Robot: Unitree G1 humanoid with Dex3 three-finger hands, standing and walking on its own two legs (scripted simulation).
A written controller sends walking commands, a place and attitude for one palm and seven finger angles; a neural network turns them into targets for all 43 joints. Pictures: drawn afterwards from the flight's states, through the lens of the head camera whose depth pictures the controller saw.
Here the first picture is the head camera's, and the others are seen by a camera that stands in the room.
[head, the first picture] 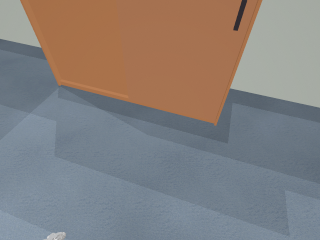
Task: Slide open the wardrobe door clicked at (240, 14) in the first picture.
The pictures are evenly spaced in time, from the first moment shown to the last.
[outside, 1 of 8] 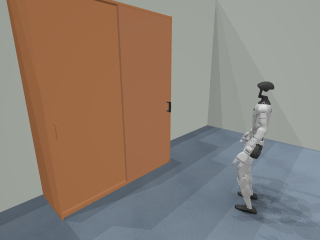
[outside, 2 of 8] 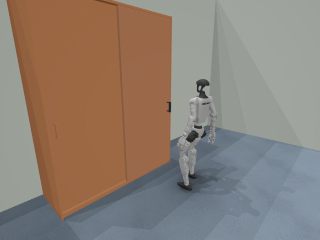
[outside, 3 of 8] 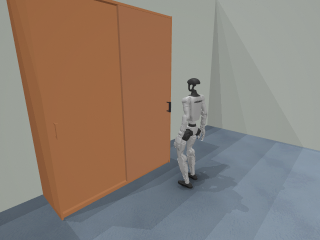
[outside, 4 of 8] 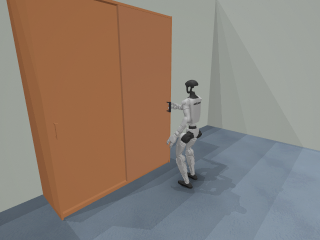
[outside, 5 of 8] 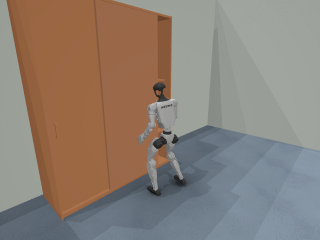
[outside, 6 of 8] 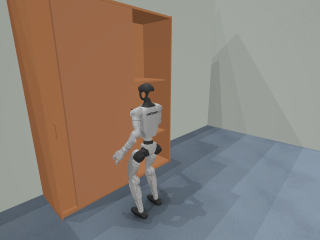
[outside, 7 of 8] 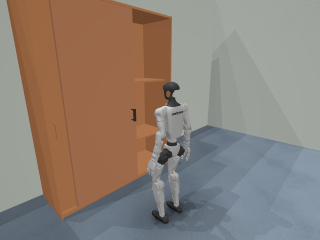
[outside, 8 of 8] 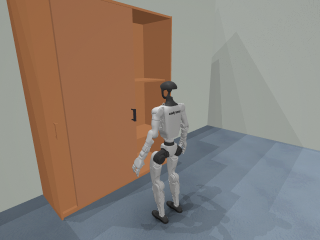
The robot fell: no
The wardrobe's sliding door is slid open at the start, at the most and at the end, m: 0.00 0.62 0.62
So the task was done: yes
